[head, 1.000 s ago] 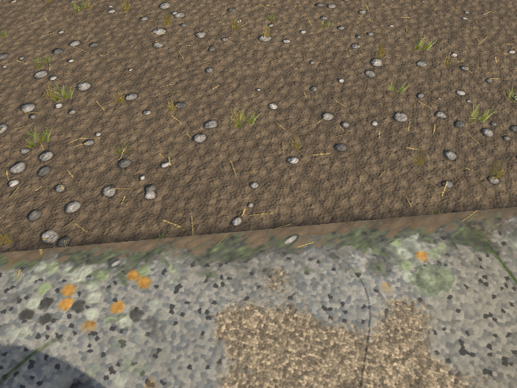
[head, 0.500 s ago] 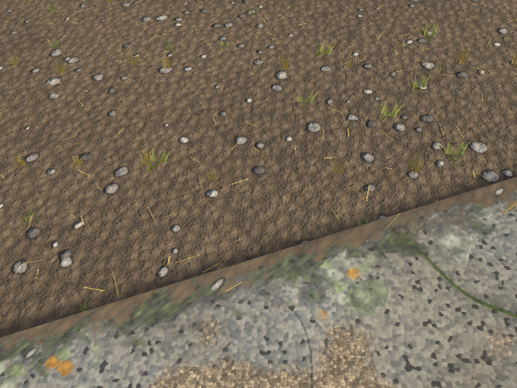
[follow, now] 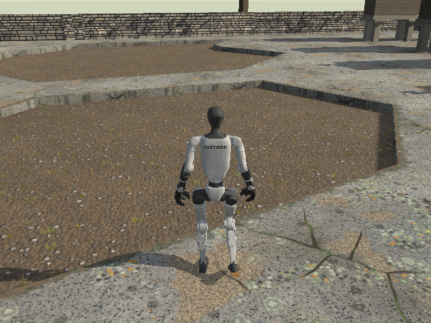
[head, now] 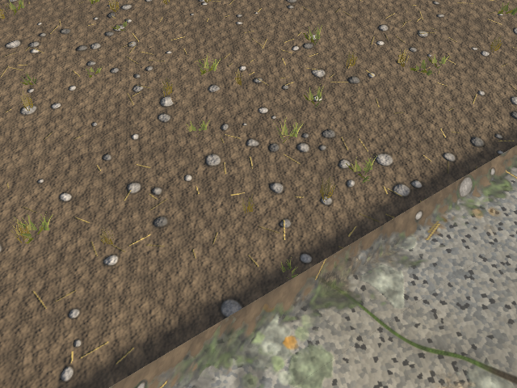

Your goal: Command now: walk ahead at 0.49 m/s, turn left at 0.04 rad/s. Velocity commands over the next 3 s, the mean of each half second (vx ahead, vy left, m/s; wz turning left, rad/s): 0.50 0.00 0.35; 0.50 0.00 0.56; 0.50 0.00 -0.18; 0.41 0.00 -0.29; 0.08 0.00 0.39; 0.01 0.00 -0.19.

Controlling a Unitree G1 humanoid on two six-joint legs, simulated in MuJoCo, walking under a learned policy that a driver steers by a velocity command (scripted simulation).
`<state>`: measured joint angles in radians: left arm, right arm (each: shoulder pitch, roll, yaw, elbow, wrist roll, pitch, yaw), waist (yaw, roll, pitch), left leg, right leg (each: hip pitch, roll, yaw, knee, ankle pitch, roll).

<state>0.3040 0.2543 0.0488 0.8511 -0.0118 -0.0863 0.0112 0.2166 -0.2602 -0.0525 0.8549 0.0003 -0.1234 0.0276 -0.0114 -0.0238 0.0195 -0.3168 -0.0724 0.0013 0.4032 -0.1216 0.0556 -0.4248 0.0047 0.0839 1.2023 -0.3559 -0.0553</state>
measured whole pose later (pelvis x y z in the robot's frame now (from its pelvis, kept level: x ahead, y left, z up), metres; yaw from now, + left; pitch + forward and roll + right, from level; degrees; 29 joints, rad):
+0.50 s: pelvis +0.25 -0.04 +0.01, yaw +15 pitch +1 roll -1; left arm 0.28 0.24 0.05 0.82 0.01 -0.11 -0.01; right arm 0.30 -0.30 -0.07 0.77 0.03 -0.03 0.00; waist 0.02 0.05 -0.01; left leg -0.59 0.05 -0.08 1.12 -0.25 0.03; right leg -0.19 0.01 -0.08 0.37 -0.20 -0.03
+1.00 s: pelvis +0.45 +0.09 +0.00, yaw +32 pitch +2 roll +0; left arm 0.19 0.31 0.07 0.75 0.01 -0.09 0.01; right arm 0.30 -0.25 -0.06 0.65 0.01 -0.05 0.04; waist -0.01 -0.03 0.03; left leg -0.29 -0.12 -0.04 0.47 -0.20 0.11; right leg -0.58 -0.09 0.07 1.15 -0.32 0.01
